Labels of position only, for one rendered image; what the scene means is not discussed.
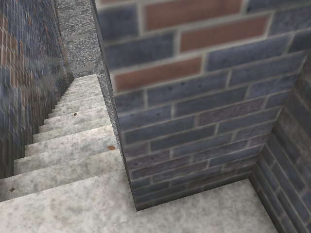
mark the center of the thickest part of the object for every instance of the stairs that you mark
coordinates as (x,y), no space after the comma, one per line
(77,142)

